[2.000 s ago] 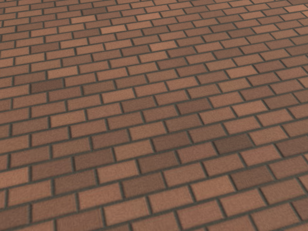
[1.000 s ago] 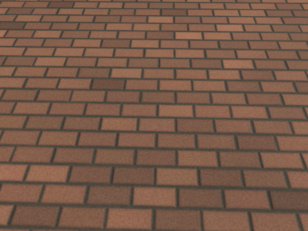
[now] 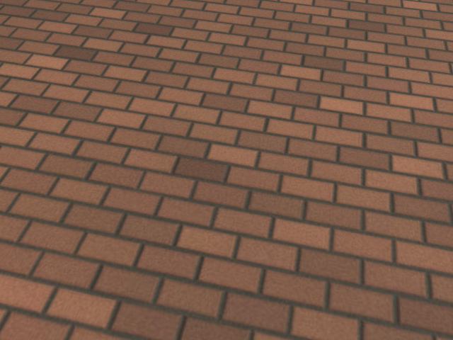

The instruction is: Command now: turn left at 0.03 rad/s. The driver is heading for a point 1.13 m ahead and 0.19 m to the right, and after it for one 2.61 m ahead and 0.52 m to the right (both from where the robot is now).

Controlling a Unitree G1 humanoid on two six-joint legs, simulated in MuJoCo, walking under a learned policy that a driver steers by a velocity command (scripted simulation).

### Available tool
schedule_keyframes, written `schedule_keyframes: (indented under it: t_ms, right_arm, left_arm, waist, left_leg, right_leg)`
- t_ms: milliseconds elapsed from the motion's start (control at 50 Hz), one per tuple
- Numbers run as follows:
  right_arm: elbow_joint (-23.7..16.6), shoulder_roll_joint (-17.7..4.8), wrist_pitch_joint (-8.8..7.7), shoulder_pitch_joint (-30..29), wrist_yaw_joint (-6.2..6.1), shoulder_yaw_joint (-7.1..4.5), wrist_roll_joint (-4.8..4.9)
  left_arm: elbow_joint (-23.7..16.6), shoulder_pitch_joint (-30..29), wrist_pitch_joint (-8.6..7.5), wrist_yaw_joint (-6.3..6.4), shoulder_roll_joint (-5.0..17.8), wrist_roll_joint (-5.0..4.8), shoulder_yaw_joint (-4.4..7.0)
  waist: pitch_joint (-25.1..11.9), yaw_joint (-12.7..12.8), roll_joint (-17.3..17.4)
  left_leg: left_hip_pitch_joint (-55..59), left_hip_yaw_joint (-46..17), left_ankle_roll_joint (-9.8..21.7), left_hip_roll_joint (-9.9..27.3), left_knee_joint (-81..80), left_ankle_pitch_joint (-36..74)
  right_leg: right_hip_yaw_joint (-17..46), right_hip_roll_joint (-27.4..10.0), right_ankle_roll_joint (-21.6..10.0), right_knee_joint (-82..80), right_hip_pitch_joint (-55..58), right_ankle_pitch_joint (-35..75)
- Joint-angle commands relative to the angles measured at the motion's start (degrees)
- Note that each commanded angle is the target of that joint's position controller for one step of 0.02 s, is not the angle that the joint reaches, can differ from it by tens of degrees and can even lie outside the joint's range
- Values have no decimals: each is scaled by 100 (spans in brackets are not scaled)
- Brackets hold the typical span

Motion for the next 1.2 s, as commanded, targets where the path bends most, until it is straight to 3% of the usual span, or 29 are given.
schedule_keyframes:
  t_ms: [20,420,440,480,500,540,580,620,660,680,700,720,740,760,780,800,820,860,940,1000,1040,1080,1100,1120,1140,1160,1180,1200]
  right_arm:
    - [-297,-543,-68,-5,-35,-133,8]
    - [339,-481,-67,19,-125,-156,34]
    - [446,-436,-59,134,-129,-148,30]
    - [532,-593,-47,238,-150,-209,116]
    - [521,-610,-88,274,-156,-210,156]
    - [538,-628,-260,378,-141,-211,233]
    - [623,-742,-398,570,-99,-250,232]
    - [652,-876,-433,667,-50,-282,211]
    - [519,-852,-424,350,-27,-249,228]
    - [366,-741,-423,-49,-18,-207,251]
    - [183,-535,-466,-450,-21,-144,259]
    - [-23,-406,-588,-594,-24,-121,240]
    - [-12,-666,-684,-503,-17,-168,218]
    - [49,-719,-704,-339,20,-183,264]
    - [119,-612,-682,-248,51,-154,295]
    - [102,-571,-661,-349,76,-150,274]
    - [77,-544,-631,-469,98,-166,225]
    - [5,-352,-587,-659,172,-123,167]
    - [-371,-96,-567,-1654,229,21,162]
    - [-522,-376,-547,-1905,254,-17,227]
    - [-559,-575,-565,-1882,274,-75,218]
    - [-445,-833,-574,-1351,258,-203,195]
    - [-184,-1030,-557,-491,222,-326,209]
    - [83,-1277,-532,571,165,-426,185]
    - [265,-1838,-507,1355,158,-548,31]
    - [338,-1386,-493,1324,189,-403,69]
    - [313,-1094,-507,738,195,-305,135]
    - [209,-935,-521,186,197,-246,134]
  left_arm:
    - [-287,11,-59,-1,631,-2,153]
    - [412,206,-43,39,549,-14,137]
    - [515,328,-35,39,485,-8,123]
    - [580,359,-32,60,579,-92,159]
    - [560,354,-76,70,571,-132,149]
    - [518,331,-261,51,522,-200,124]
    - [476,193,-449,-19,448,-203,114]
    - [451,171,-570,-108,305,-223,85]
    - [575,565,-624,-169,309,-253,81]
    - [761,1033,-644,-184,397,-246,108]
    - [1001,1680,-666,-184,677,-228,196]
    - [1251,2476,-668,-209,1344,-201,399]
    - [1213,2489,-643,-253,1156,-89,331]
    - [1124,2184,-630,-273,828,-20,217]
    - [1016,1966,-600,-287,688,-5,164]
    - [981,1803,-556,-300,659,-54,122]
    - [979,1721,-499,-293,529,-70,59]
    - [1014,1796,-390,-245,447,-59,7]
    - [944,1764,-347,-80,796,-31,36]
    - [1021,1882,-401,-59,954,-139,98]
    - [1035,1830,-381,-67,955,-157,126]
    - [1000,1740,-311,-76,1066,-108,174]
    - [961,1676,-253,-80,1029,-67,160]
    - [842,1594,-235,-85,956,-7,111]
    - [755,2340,-322,-152,165,-27,-111]
    - [872,2263,-481,-192,306,-146,-91]
    - [604,1543,-564,-215,826,-320,64]
    - [458,1076,-595,-188,919,-336,83]
  waist:
    - [-324,19,117]
    - [-25,22,62]
    - [-140,23,85]
    - [183,-18,97]
    - [450,-38,118]
    - [750,-74,256]
    - [640,-148,540]
    - [531,-110,962]
    - [561,177,947]
    - [532,438,712]
    - [443,696,56]
    - [193,827,-1423]
    - [212,756,-1430]
    - [346,488,-743]
    - [303,357,-461]
    - [419,298,-289]
    - [421,257,-314]
    - [399,274,-508]
    - [630,421,-502]
    - [733,352,-659]
    - [648,199,-625]
    - [96,-164,-745]
    - [-438,-594,-736]
    - [-1109,-1036,-577]
    - [-2234,-778,963]
    - [-2508,-797,1276]
    - [-1267,-666,1039]
    - [-648,-470,553]
  left_leg:
    - [-91,-439,174,489,-539,1601]
    - [20,-338,77,459,-808,1152]
    - [66,-292,93,406,-877,570]
    - [-242,-263,280,287,-892,-1527]
    - [-461,-397,397,371,-992,-2273]
    - [-540,-824,615,690,-1178,-2577]
    - [-67,-1433,854,1069,-1477,-2390]
    - [222,-2264,1165,1550,-1930,-2279]
    - [-155,-2196,1140,1545,-1802,-1691]
    - [-546,-1656,911,1243,-1421,-983]
    - [-1268,-717,530,665,-316,46]
    - [-2495,330,95,-62,1600,378]
    - [-3521,224,18,13,2740,-1142]
    - [-3831,-20,139,350,3373,-1065]
    - [-3920,77,217,554,3601,-673]
    - [-4016,211,236,744,3459,-314]
    - [-3827,292,227,908,3188,8]
    - [-3383,590,76,893,2646,544]
    - [-2134,939,-131,580,583,1815]
    - [-1751,773,-26,541,-72,2120]
    - [-1641,708,147,512,-319,1968]
    - [-811,884,367,259,-301,1611]
    - [267,991,538,112,-341,1564]
    - [1971,368,815,687,-151,1509]
    - [4172,-2444,1800,2356,-539,170]
    - [3995,-4019,1895,2679,-1683,-638]
    - [3013,-3209,1524,2429,-1868,-860]
    - [1979,-2366,1335,2230,-2022,-399]
  right_leg:
    - [274,-284,-186,-318,446,1477]
    - [237,-194,-163,-643,416,948]
    - [171,-125,-175,-679,457,396]
    - [100,42,-340,-574,75,-1450]
    - [223,-2,-459,-587,-201,-2088]
    - [399,-123,-610,-468,-537,-2155]
    - [217,-30,-593,-45,-835,-1424]
    - [-88,128,-590,453,-909,-732]
    - [-33,69,-765,41,-298,-632]
    - [127,-3,-833,-407,367,-503]
    - [927,-361,-998,-969,1279,-458]
    - [2728,-1350,-1474,-1673,2623,198]
    - [3685,-2087,-1773,-1832,3026,1184]
    - [3341,-2109,-1711,-1663,2964,1543]
    - [2829,-1952,-1584,-1691,2907,1760]
    - [2333,-1814,-1455,-1831,2751,2041]
    - [1886,-1641,-1279,-1953,2530,2304]
    - [1245,-1264,-1145,-2190,2116,2573]
    - [552,-894,-1061,-2656,953,2223]
    - [586,-1188,-1073,-2779,1122,2057]
    - [535,-1363,-969,-2465,1603,2808]
    - [377,-1357,-826,-1526,1943,4787]
    - [210,-1152,-708,-496,1756,5460]
    - [139,-946,-552,951,654,4607]
    - [-34,44,-163,3464,-1559,1312]
    - [765,284,-260,4385,-2183,-1374]
    - [673,-76,-363,4670,-2755,-1097]
    - [493,-395,-419,4444,-2652,-535]
Next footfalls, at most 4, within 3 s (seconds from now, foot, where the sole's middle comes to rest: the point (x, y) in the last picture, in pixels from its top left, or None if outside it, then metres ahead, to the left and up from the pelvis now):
1.12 left None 0.40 0.10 -0.77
1.66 right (284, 284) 0.68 -0.15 -0.77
2.20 left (212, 204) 0.99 0.08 -0.77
2.74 right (294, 162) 1.20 -0.23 -0.77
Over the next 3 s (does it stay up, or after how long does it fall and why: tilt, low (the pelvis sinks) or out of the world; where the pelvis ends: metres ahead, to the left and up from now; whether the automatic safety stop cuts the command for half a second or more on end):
stays up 1.20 -0.16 0.02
